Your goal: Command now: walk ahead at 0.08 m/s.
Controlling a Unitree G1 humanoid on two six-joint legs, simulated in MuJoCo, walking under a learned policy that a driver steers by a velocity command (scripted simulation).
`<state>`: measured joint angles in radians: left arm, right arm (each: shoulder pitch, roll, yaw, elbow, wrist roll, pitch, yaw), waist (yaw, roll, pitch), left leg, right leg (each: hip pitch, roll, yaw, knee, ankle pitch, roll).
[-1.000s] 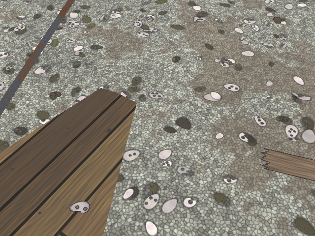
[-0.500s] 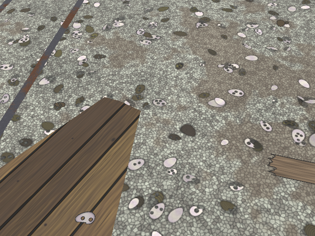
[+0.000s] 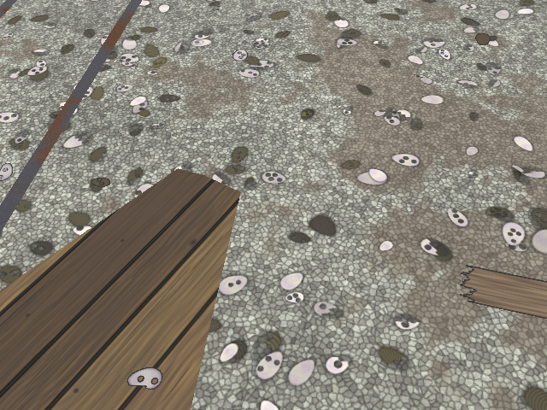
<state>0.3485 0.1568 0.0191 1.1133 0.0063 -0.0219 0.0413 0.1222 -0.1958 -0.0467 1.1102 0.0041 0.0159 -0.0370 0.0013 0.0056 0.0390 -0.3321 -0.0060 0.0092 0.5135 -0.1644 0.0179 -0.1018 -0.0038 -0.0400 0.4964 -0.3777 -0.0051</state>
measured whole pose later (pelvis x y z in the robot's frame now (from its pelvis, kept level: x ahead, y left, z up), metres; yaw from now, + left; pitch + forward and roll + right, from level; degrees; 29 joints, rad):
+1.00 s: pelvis +0.25 +0.01 +0.00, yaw +0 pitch +0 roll -1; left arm 0.14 0.20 0.04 1.00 0.00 -0.01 0.03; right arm 0.20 -0.21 -0.03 1.09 -0.02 0.01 -0.04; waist -0.01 0.00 0.01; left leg -0.27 0.05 0.00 0.58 -0.31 -0.01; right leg -0.35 0.03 -0.07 0.49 -0.14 -0.04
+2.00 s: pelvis +0.30 +0.04 +0.00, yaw -1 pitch -1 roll +0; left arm 0.19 0.20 0.05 1.14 -0.01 0.01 0.04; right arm 0.33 -0.18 -0.03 1.10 0.01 -0.02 -0.04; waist 0.00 0.00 0.02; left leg -0.13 0.00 0.04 0.51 -0.38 0.03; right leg -0.30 -0.01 -0.03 0.60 -0.35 -0.02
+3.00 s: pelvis +0.77 +0.04 +0.01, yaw +0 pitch +1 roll +2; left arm 0.12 0.26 0.07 0.93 -0.01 -0.08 0.02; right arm 0.33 -0.22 -0.05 1.02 0.00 -0.10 0.01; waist -0.05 -0.04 0.00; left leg -0.12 -0.07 0.08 0.25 -0.16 0.08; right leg -0.71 -0.16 0.04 0.94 -0.09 -0.03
